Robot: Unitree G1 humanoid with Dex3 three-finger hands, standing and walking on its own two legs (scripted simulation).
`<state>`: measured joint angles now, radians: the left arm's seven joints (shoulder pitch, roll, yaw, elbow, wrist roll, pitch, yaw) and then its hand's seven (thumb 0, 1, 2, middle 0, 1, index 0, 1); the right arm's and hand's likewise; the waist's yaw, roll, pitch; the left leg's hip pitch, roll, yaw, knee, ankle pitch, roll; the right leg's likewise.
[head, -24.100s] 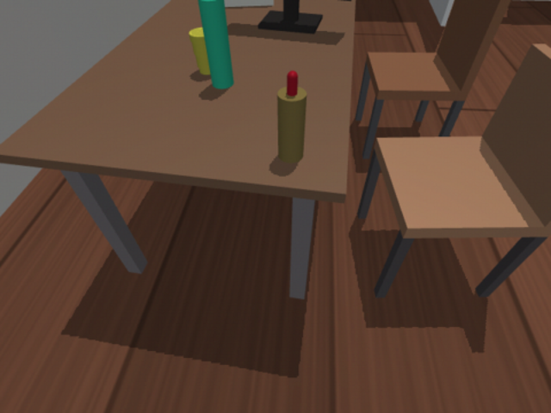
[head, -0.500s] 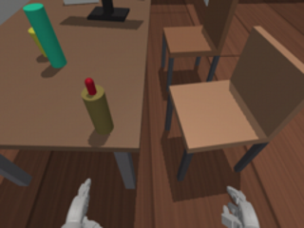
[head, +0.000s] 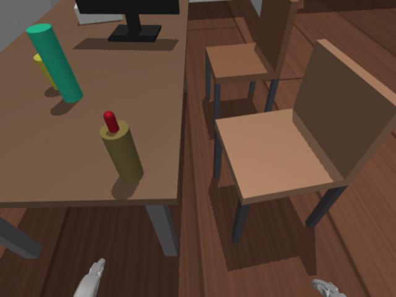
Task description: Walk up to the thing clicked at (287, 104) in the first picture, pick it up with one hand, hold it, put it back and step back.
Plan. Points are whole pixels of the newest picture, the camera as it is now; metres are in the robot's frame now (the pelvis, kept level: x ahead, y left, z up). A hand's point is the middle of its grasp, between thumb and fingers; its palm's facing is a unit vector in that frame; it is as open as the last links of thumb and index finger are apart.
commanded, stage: home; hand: left
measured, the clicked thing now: (121, 147) +0.42 +0.21 +0.06
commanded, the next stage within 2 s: stand in 1.76 s
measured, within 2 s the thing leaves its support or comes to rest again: neither
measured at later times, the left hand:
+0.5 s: hand out of the picture +0.02 +0.26 -0.15, palm faces -0.06 -0.93 -0.37, open 17.6 cm
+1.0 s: hand out of the picture +0.06 +0.26 -0.15, palm faces -0.06 -0.93 -0.35, open 17.6 cm
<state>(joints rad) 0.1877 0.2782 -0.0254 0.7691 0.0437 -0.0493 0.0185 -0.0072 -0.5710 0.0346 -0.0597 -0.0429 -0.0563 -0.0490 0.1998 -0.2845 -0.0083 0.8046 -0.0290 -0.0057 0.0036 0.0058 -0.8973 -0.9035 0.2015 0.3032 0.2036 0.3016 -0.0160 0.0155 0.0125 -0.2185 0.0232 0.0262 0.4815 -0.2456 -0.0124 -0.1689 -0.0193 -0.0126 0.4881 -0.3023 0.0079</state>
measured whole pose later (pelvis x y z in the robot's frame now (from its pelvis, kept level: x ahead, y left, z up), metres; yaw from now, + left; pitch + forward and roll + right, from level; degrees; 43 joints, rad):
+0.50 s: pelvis -0.02 +0.00 +0.01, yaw +0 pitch -3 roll +0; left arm 0.18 0.37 -0.03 1.13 0.03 -0.01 -0.01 0.00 -0.57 0.03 -0.06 -0.04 -0.05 -0.05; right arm 0.18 -0.36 0.01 1.11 -0.02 0.00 0.02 0.00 -0.90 -0.90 0.20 0.30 0.20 0.30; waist 0.00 0.02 0.02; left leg -0.15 0.03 0.02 0.35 -0.15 -0.02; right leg -0.10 -0.01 -0.02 0.35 -0.20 0.01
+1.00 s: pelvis -0.01 +0.01 +0.01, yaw -1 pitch -2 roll +0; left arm 0.12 0.35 -0.02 1.14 0.02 -0.01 -0.01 0.00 -0.57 0.03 -0.06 -0.04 -0.05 -0.05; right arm 0.13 -0.36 0.02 1.11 -0.01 -0.01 0.00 0.00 -0.90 -0.90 0.20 0.30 0.20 0.30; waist 0.00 0.01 0.03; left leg -0.14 0.02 0.04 0.33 -0.15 -0.01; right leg -0.09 -0.02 0.00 0.32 -0.20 0.02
